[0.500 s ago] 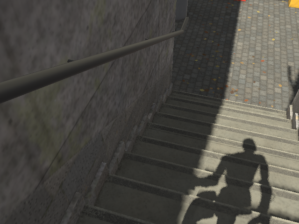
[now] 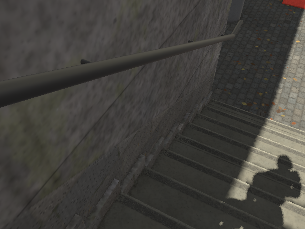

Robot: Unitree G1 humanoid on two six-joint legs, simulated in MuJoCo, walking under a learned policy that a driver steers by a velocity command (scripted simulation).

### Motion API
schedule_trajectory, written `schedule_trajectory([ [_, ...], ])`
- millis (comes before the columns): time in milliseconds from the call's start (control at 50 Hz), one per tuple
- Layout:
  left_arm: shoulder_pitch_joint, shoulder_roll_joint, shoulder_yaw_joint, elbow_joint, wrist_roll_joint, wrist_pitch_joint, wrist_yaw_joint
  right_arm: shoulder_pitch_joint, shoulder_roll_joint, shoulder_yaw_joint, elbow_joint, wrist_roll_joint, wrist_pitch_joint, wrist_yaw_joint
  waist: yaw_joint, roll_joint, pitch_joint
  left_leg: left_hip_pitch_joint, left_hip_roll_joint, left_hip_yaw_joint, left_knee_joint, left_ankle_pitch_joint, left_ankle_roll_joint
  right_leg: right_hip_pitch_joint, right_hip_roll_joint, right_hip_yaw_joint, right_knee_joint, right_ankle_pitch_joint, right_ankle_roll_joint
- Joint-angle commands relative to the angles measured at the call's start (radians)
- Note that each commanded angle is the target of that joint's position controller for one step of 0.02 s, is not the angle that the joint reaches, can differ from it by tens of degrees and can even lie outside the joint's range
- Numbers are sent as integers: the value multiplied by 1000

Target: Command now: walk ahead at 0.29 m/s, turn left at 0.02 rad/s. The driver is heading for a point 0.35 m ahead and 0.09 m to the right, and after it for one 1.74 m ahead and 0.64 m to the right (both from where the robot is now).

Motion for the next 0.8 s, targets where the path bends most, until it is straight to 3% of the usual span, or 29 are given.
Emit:
schedule_trajectory([
  [20, 97, 81, 16, -10, 18, 6, 13, -90, -14, -6, -18, 14, -42, 22, 72, -33, 113, 34, -29, 35, -273, 112, -8, 24, -170, 254, -26, 600, -120],
  [40, 127, 84, 16, -2, 17, 3, 12, -113, -20, -9, -13, -1, -48, 26, 87, -16, 134, 55, -27, 45, -336, 114, -10, 53, -162, 267, 2, 625, -115],
  [80, 113, 92, 21, 7, 18, 24, 2, 117, -50, -21, 76, -27, -62, 9, 3, 7, 60, 317, -8, 103, -419, 235, 7, -17, -136, 240, 235, 625, -103],
  [100, 105, 114, 30, 2, 7, 37, -3, 246, -67, -32, 119, -60, -67, 5, -56, 44, -11, 521, 6, 98, -357, 255, 19, -130, -117, 206, 394, 549, -97],
  [120, 157, 103, 32, 29, -37, 63, 4, 387, -136, -45, 145, -105, -67, 7, -127, 20, -112, 799, 132, 32, -172, 689, 21, -320, -15, 77, 665, 69, -74],
  [140, 298, 25, 34, 28, -88, 85, 30, 498, -221, -69, 189, -74, -52, 18, -105, 215, -350, 1172, 359, -124, 175, 1043, 174, -580, 37, 53, 1118, -482, -8],
  [160, 232, 88, 25, 22, -55, 88, 29, 507, -164, -59, 149, -22, -20, 20, -165, 28, -444, 1176, 425, -224, 168, 714, 270, -735, -17, 147, 1182, -375, -10],
  [180, 130, 101, 30, -7, -27, 89, 24, 425, -132, -47, 96, -10, -4, -1, -168, -22, -394, 1015, 414, -199, 85, 487, 297, -738, -47, 151, 1164, -283, 7],
  [220, -91, 74, 24, -121, 34, 123, 14, 249, -158, -51, 36, -11, 0, -60, -127, 71, -263, 670, 474, -279, -108, 70, 414, -786, -73, 107, 1206, -52, 53],
  [240, -127, 124, 35, -137, 57, 145, 11, 209, -115, -29, 19, -17, -3, -68, -99, -38, -173, 441, 394, -171, -178, -73, 378, -678, -71, 124, 1059, 153, 75],
  [260, 42, -32, -14, -165, -16, 130, -17, 133, -113, -11, 4, -122, -83, -3, 0, 119, -107, 98, 276, -48, -235, -351, 324, -635, -156, 178, 1030, 245, 108],
  [280, 194, -15, -12, -86, -13, 119, -53, 154, -116, -26, 41, -128, -102, 16, 28, 82, -34, -58, 198, 40, -247, -439, 294, -520, -129, 84, 1057, 235, 114],
  [320, 170, 15, -3, -123, 30, 117, -77, 154, -60, -15, 25, -123, -139, 4, 6, 32, -25, -118, 217, 28, -262, -654, 239, -520, -173, 105, 838, 368, 113],
  [340, 115, 30, 5, -159, 31, 109, -77, 105, -44, -5, 4, -109, -147, -7, 12, 5, -49, -98, 231, 29, -250, -653, 214, -490, -226, 133, 643, 471, 126],
  [380, 46, 25, 12, -194, 20, 101, -81, 86, -104, -22, -7, -70, -146, -21, -11, 10, -91, -77, 212, 53, -230, -763, 137, -354, -252, 89, 317, 532, 163],
  [420, -139, 3, 5, -289, 50, 99, -55, 196, -176, -54, -4, -84, -123, -34, -119, 72, -58, 45, 292, -29, -270, -743, 207, -418, -198, -16, 275, 365, 174],
  [460, -151, -35, -11, -316, 31, 98, -5, 282, -151, -73, -5, -47, -100, -59, -173, 70, -64, 256, 405, -138, -264, -655, 266, -516, -214, 32, 77, 281, 150],
  [500, -161, 7, 6, -302, 1, 101, 31, 342, -148, -89, 5, -26, -70, -81, -212, 52, -90, 350, 422, -201, -263, -818, 242, -469, -156, 4, -125, 345, 128],
  [540, -113, 61, 56, -287, -7, 85, 33, 238, -159, -95, -17, -51, -70, -84, -125, 55, -125, 164, 344, -31, -196, -855, 151, -134, -68, -85, -247, 479, 32],
  [560, 13, 107, 90, -253, -13, 68, 32, 211, -105, -78, -37, -80, -82, -87, -42, 13, -184, -16, 257, 98, -36, -909, 61, 164, -99, -17, -272, 593, -44],
  [580, 250, 240, 126, -194, 8, 49, 42, 141, 8, -45, -173, -94, -90, -79, 28, -289, -311, -329, 42, 295, 382, -1169, -33, 488, -432, 427, -369, 907, -297],
  [600, 422, 262, 123, -182, 128, 18, 11, 15, 56, -25, -244, -57, -78, -74, 186, -138, -136, -713, -167, -49, 501, -1095, -56, 555, -538, 763, -445, 819, -350],
  [620, 407, 216, 116, -171, 168, 14, -23, -54, 63, -28, -246, -22, -71, -72, 182, -87, 14, -861, -196, -225, 512, -951, -39, 515, -513, 668, -453, 946, -259],
  [660, 59, 191, 108, -267, 13, 52, -78, 88, -89, -78, -183, -51, -72, -95, -37, -192, -66, -737, -123, -105, 715, -760, -29, 242, -447, 445, -418, 914, -164],
  [680, -48, 180, 101, -303, -11, 63, -99, 185, -77, -64, -152, -80, -69, -87, -110, -200, -86, -597, -95, -25, 929, -698, -32, 3, -381, 354, -416, 844, -141],
  [700, -85, 146, 82, -303, 10, 61, -110, 270, -23, -39, -117, -87, -58, -64, -169, -183, -77, -482, -102, 7, 1142, -644, -30, -229, -330, 324, -419, 801, -140],
  [740, -118, 143, 66, -306, 57, 38, -101, 298, -3, -11, -128, -47, -37, -15, -176, -108, -69, -402, -111, 35, 1242, -591, -47, -400, -285, 291, -442, 683, -157],
  [760, -107, 162, 64, -306, 46, 20, -81, 282, -36, -14, -140, -29, -34, 3, -161, -113, -66, -370, -113, 32, 1251, -558, -52, -436, -258, 282, -459, 575, -147],
  [800, -41, 151, 51, -268, 32, -1, -46, 249, -41, -3, -156, -46, -33, 4, -121, -146, -60, -437, -106, 14, 1316, -533, -63, -367, -241, 348, -447, 445, -156],
])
